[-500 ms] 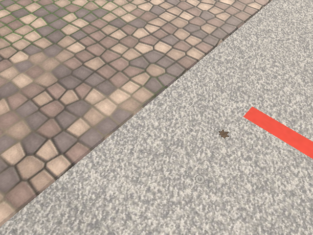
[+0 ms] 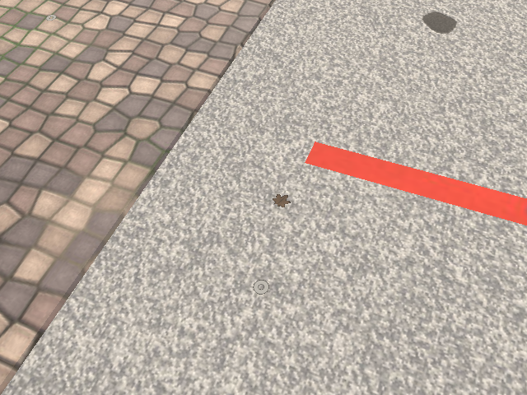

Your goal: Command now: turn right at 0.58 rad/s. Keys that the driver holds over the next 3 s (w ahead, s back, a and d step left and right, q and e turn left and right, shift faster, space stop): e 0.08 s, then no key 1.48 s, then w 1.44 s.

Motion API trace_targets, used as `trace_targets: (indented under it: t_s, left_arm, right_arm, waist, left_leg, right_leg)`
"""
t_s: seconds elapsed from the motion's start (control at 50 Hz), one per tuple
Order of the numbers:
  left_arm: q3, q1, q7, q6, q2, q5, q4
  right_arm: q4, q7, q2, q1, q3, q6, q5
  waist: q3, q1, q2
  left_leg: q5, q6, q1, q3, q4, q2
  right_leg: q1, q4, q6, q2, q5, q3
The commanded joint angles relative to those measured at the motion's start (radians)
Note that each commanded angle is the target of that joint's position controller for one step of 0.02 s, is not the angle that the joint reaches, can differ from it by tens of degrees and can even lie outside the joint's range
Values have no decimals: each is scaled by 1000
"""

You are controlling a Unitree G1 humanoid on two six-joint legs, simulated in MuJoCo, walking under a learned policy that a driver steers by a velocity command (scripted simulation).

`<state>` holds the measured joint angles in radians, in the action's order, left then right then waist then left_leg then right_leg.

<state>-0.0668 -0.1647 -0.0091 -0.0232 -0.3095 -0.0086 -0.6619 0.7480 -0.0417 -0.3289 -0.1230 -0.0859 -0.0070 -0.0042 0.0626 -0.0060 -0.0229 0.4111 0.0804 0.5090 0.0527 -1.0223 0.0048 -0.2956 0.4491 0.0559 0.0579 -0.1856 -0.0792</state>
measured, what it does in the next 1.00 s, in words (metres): steps on the spot: left foot, then right foot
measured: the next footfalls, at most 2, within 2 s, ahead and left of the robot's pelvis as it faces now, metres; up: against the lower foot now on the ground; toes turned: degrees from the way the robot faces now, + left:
left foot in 0.24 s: +0.08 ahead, +0.14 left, +0.00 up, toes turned -11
right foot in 0.52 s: +0.00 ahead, -0.12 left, +0.00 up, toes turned -5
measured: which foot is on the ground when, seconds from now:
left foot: up 0.00-0.22, down 0.24-1.00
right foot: down 0.00-0.24, up 0.26-0.50, down 0.52-1.00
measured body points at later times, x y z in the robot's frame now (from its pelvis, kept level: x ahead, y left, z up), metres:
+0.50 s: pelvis +0.01 +0.03 +0.00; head +0.03 +0.03 +0.44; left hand +0.19 +0.28 -0.12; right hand +0.10 -0.25 -0.11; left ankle +0.04 +0.15 -0.74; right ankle -0.04 -0.12 -0.73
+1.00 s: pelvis +0.00 +0.00 -0.01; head +0.01 -0.01 +0.44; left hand +0.14 +0.23 -0.13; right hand +0.04 -0.29 -0.14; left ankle +0.04 +0.15 -0.74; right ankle -0.04 -0.11 -0.74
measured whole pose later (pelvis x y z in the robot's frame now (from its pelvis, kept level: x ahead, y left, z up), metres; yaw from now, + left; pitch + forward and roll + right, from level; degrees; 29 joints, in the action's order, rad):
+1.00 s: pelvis +0.00 +0.00 -0.01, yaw -9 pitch -2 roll +0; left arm -0.02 -0.23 -0.01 0.01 -0.23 0.01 -0.84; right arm 0.92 -0.04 -0.27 -0.21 -0.04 0.00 -0.01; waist 0.04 0.02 0.00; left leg 0.25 0.06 0.21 0.05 -0.49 0.04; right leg -0.17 0.51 0.01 0.03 -0.31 -0.06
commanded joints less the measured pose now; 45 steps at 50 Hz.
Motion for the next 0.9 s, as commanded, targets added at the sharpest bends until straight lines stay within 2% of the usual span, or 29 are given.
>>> trace_targets:
  t_s: [0.02, 0.08, 0.16, 0.2, 0.22, 0.24, 0.26, 0.28, 0.3, 0.32, 0.34, 0.38, 0.42, 0.46, 0.48, 0.5, 0.52, 0.54, 0.56, 0.58, 0.6, 0.64, 0.68, 0.9]
  left_arm:
    - [-52, 26, -18, 7, -179, -4, 74]
    - [-56, 29, -17, -1, -190, -1, 80]
    - [-44, 36, -9, -9, -171, 2, 79]
    - [-32, 55, -11, -15, -152, -5, 78]
    - [-23, 27, -13, -14, -129, -5, 68]
    - [-7, -15, -13, -9, -85, 13, 66]
    - [-11, -30, -13, -2, -84, 7, 82]
    - [-27, -14, -18, 3, -147, 18, 74]
    - [-44, -7, -19, 2, -181, 7, 64]
    - [-47, -19, -22, -5, -166, 4, 43]
    - [-44, -24, -25, -12, -148, 6, 35]
    - [-25, -32, -21, -18, -86, 3, 21]
    - [-5, -6, -14, -13, -39, 3, 24]
    - [-4, 5, -10, -9, -41, -5, 18]
    - [-7, -22, -9, -8, -45, -6, 2]
    - [-7, -38, -7, -8, -52, -1, -12]
    - [-11, -37, -11, -8, -87, 10, -8]
    - [-21, -49, -19, -11, -151, 18, 1]
    - [-21, -30, -13, -12, -142, 20, -23]
    - [-10, -9, -3, -7, -87, 21, -9]
    - [-1, -13, -1, 0, -66, 29, -20]
    - [0, -16, -2, 17, -77, 27, -31]
    - [6, -38, -5, 27, -67, 24, -46]
    - [19, -61, -8, 39, -48, 19, -103]
  right_arm:
    - [-66, 0, -64, -5, -13, 13, -1]
    - [-76, 9, -68, 10, -11, 19, 4]
    - [-79, 27, -75, -15, -12, 32, 11]
    - [-71, 37, -58, -56, -9, 43, 8]
    - [-73, 38, -70, -64, -11, 46, -3]
    - [-88, 33, -131, -72, -18, 47, -24]
    - [-81, 34, -163, -34, -18, 41, -47]
    - [-99, 34, -108, -12, -5, 47, -44]
    - [-100, 32, -96, -2, 1, 49, -32]
    - [-97, 29, -102, 8, 0, 50, -19]
    - [-92, 28, -96, 17, 3, 51, -5]
    - [-79, 27, -72, 16, 13, 45, 0]
    - [-71, 28, -68, 11, 14, 31, -2]
    - [-58, 28, -82, -27, 12, 17, -1]
    - [-55, 29, -82, -24, 14, 13, 6]
    - [-45, 30, -75, -42, 18, 13, 13]
    - [-35, 34, -66, -78, 23, 24, 9]
    - [-38, 43, -54, -93, 30, 40, -15]
    - [-31, 45, -18, -112, 37, 49, -19]
    - [-26, 43, -48, -48, 36, 49, -24]
    - [-27, 41, -50, -20, 32, 46, -18]
    - [-18, 29, -46, -25, 32, 32, -11]
    - [-4, 23, -43, -40, 32, 27, -8]
    - [95, 6, -47, -75, 25, 18, -3]
  waist:
    - [-156, 2, 147]
    - [-138, -9, 170]
    - [-148, -16, 187]
    - [-150, 19, 177]
    - [-146, 21, 147]
    - [-166, -7, -3]
    - [-109, -59, -202]
    - [-108, -20, -197]
    - [-93, -12, -160]
    - [-90, -16, -125]
    - [-80, -16, -116]
    - [-83, -17, -112]
    - [-108, 2, -148]
    - [-130, 24, -165]
    - [-132, 8, -159]
    - [-125, 0, -143]
    - [-134, 12, -105]
    - [-160, 38, 12]
    - [-165, 70, 146]
    - [-126, 26, 106]
    - [-105, 20, 90]
    - [-62, 20, 93]
    - [-54, 22, 98]
    - [-45, 18, 39]
  left_leg:
    - [-51, 12, 4, 32, 132, -6]
    - [-60, 9, -61, 38, 239, -26]
    - [-65, -13, -150, 19, 364, -24]
    - [-191, -41, -261, -3, 557, -24]
    - [-294, -65, -335, 29, 645, 16]
    - [-416, -122, -410, 190, 693, 185]
    - [-499, -268, -337, 355, 722, 306]
    - [-470, -354, -291, 411, 745, 360]
    - [-443, -351, -298, 372, 739, 330]
    - [-415, -320, -312, 315, 726, 286]
    - [-426, -300, -331, 283, 710, 267]
    - [-515, -280, -341, 195, 685, 215]
    - [-569, -266, -362, 137, 657, 176]
    - [-598, -272, -388, 144, 630, 177]
    - [-588, -261, -383, 140, 615, 170]
    - [-560, -234, -361, 135, 611, 160]
    - [-493, -185, -313, 135, 613, 152]
    - [-403, -133, -257, 81, 563, 105]
    - [-246, -81, -302, 3, 593, 38]
    - [-232, -49, -329, -10, 570, 30]
    - [-244, -44, -332, -14, 562, 29]
    - [-284, -51, -326, -8, 555, 32]
    - [-292, -53, -332, -5, 557, 35]
    - [-320, -30, -344, -3, 570, 39]
  right_leg:
    - [142, -111, 182, -231, 232, -266]
    - [86, -114, 177, -219, 112, -320]
    - [87, -71, 162, -224, 146, -369]
    - [66, -24, 125, -194, 161, -365]
    - [32, 3, 80, -160, 94, -349]
    - [-33, 139, 16, -81, -82, -256]
    - [-120, 232, -35, 45, -316, -99]
    - [-113, 398, -81, 7, -425, -88]
    - [-139, 507, -99, 2, -410, -88]
    - [-157, 560, -116, 0, -382, -90]
    - [-178, 579, -131, -11, -347, -100]
    - [-140, 505, -151, -24, -313, -64]
    - [-63, 332, -157, -51, -294, 9]
    - [5, 166, -153, -47, -225, 45]
    - [61, 34, -141, -40, -118, 62]
    - [128, -100, -122, -39, 14, 63]
    - [209, -113, -94, -77, 115, 6]
    - [278, -51, -56, -170, 334, -77]
    - [182, -17, -3, -172, 192, -77]
    - [121, -41, 6, -149, 71, -78]
    - [91, -56, -4, -142, 19, -78]
    - [59, -60, -21, -128, 23, -69]
    - [48, -56, -28, -123, 29, -64]
    - [61, -53, -24, -102, 47, -49]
